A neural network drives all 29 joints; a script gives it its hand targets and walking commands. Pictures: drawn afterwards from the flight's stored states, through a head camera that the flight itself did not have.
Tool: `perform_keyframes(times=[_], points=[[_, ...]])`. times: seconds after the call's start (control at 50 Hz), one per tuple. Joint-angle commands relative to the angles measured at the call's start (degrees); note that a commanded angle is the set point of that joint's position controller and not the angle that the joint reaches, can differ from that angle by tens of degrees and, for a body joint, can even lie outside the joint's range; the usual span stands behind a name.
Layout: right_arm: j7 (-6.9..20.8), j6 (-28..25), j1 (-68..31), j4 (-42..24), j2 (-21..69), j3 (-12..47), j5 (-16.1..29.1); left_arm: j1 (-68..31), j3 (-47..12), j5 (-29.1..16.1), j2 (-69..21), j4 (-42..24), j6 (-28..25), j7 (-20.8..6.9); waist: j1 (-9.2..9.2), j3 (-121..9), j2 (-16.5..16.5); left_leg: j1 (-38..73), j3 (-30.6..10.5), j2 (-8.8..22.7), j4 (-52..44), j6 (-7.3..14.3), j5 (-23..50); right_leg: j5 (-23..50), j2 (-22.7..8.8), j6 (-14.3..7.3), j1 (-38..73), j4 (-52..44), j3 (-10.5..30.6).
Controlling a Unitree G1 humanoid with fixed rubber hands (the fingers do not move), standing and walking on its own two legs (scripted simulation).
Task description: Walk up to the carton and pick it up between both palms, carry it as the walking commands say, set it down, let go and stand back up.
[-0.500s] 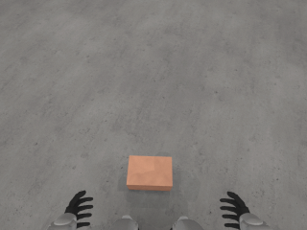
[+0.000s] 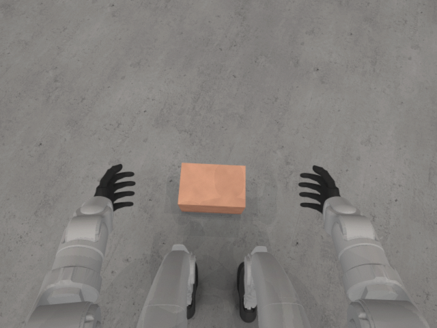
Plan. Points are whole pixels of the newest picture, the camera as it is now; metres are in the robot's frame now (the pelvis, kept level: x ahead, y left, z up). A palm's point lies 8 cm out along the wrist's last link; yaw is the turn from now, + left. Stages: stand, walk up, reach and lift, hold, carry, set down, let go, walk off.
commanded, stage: reach and lift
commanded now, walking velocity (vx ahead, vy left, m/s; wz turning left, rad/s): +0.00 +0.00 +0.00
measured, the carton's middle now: (212, 189) +0.49 +0.02 -0.61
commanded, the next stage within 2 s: none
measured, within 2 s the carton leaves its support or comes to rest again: neither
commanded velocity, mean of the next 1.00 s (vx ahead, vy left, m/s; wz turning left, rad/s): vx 0.00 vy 0.00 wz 0.00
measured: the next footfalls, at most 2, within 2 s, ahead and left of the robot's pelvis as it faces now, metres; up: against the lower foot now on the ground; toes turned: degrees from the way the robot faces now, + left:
none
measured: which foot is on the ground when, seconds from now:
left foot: down 0.00-1.00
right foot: down 0.00-1.00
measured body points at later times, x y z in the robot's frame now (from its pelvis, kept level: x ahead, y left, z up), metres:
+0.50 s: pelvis +0.00 +0.01 -0.03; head +0.28 +0.01 +0.33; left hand +0.49 +0.24 -0.13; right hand +0.49 -0.20 -0.13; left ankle +0.08 +0.11 -0.65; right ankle +0.07 -0.12 -0.65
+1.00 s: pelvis +0.00 +0.00 -0.11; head +0.30 +0.01 +0.22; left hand +0.50 +0.24 -0.23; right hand +0.49 -0.20 -0.23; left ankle +0.09 +0.11 -0.65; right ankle +0.07 -0.12 -0.65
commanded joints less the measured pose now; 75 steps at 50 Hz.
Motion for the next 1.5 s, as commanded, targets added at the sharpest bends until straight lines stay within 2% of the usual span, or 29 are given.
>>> perform_keyframes(times=[0.0, 0.2, 0.3, 0.42, 0.52, 0.6, 0.66, 0.7, 0.84, 1.0, 1.1, 1.28, 1.48], points=[[-0.58, -2.14, -14.35, -2.04, -5.65, -2.02, 0.17, -14.42, 2.54, -0.28, 6.42, -1.72, -2.15, 0.47, -0.01, -27.39, 1.03, 10.66, -0.35, -0.94, -8.52, -1.56, -0.81, -2.66, 0.75, 0.89, 7.41, -9.63, 1.21], [-1.18, -9.60, -30.38, 3.67, -8.97, -4.59, 1.07, -29.76, 5.50, -2.27, 9.84, 3.97, -9.92, 1.20, 0.07, -45.94, 1.84, 9.65, -0.22, -1.40, -5.40, -2.58, 8.31, 4.40, 1.97, 1.40, -0.17, -5.86, 0.74], [-1.14, -13.30, -35.90, 6.25, -9.78, -5.15, 1.85, -35.34, 6.37, -2.94, 11.17, 6.43, -13.50, 1.06, 0.46, -52.13, 0.87, 8.99, -0.62, -1.59, -4.16, -2.14, 13.85, 8.28, 2.64, 1.78, -2.98, -4.48, 0.79], [-0.85, -17.24, -41.64, 8.88, -10.22, -6.93, 1.71, -41.83, 7.73, -2.96, 11.94, 9.34, -17.16, 0.49, 0.60, -57.44, 1.41, 9.95, -1.82, -1.74, -2.25, -1.33, 22.36, 13.81, 3.18, 1.75, -8.88, -3.14, 0.99], [-0.99, -18.94, -40.15, 9.57, -9.53, -8.93, 0.17, -41.45, 9.21, -1.38, 11.57, 10.06, -18.65, -0.12, 0.41, -63.30, 2.12, 11.86, -2.46, -1.94, -0.79, -1.25, 31.30, 20.59, 3.62, 1.92, -10.87, -2.27, 0.76], [-0.89, -19.75, -38.07, 6.70, -8.52, -9.83, -1.08, -39.53, 10.35, 0.23, 10.97, 8.01, -19.50, -0.71, 0.56, -66.04, 2.20, 12.24, -2.76, -1.93, 0.36, -1.22, 36.56, 24.08, 3.60, 1.99, -11.81, -1.87, 0.86], [-0.80, -20.07, -37.76, 5.10, -7.77, -9.98, -1.59, -38.54, 11.51, 1.20, 10.91, 7.25, -19.97, -1.15, 1.11, -64.57, 1.41, 7.58, -2.35, -1.94, 1.17, -1.17, 34.77, 23.84, 3.40, 2.17, -12.20, -0.81, 1.15], [-0.82, -20.20, -38.22, 5.53, -7.01, -9.80, -1.63, -38.64, 12.00, 1.48, 10.80, 8.18, -20.27, -1.39, 1.35, -61.95, 0.50, 1.67, -1.68, -2.08, 2.09, -1.20, 30.77, 22.23, 3.31, 2.45, -13.28, 0.68, 1.26], [-1.86, -20.11, -40.67, 8.95, -6.67, -9.50, -0.67, -41.71, 10.75, 0.62, 11.21, 11.41, -20.58, -1.34, 0.67, -59.36, 0.42, -11.77, -0.52, -2.25, 9.77, -1.99, 19.56, 14.27, 3.67, 2.56, -21.36, 9.18, 0.57], [-3.44, -18.89, -43.69, 6.29, -9.22, -7.75, 2.42, -45.31, 8.25, -2.34, 14.52, 9.25, -19.60, 0.29, 1.10, -68.21, 1.85, -16.78, 0.47, -2.58, 19.49, -2.41, 17.34, 12.94, 4.05, 2.65, -24.84, 19.39, -0.58], [-4.18, -17.91, -47.00, 5.57, -10.60, -6.38, 4.16, -48.73, 6.56, -4.25, 15.64, 8.97, -18.83, 1.33, 1.10, -69.23, 2.01, -20.93, 0.76, -2.24, 24.19, -2.36, 12.68, 9.10, 3.80, 2.58, -28.01, 24.39, -1.02], [-5.32, -17.92, -51.85, 9.85, -11.64, -4.34, 5.98, -53.07, 5.05, -6.12, 16.73, 13.64, -19.04, 2.70, 1.78, -63.86, 1.15, -30.53, 0.96, -1.07, 31.22, -2.12, 5.09, 3.23, 3.02, 2.42, -34.73, 32.19, -1.00], [-6.38, -20.33, -54.44, 13.34, -13.19, -3.07, 7.18, -56.10, 2.69, -8.43, 16.99, 16.47, -21.02, 4.14, 1.62, -61.89, 1.29, -33.95, 0.13, -0.17, 39.82, -1.91, 6.80, 4.39, 2.36, 2.22, -40.65, 41.09, -0.84]])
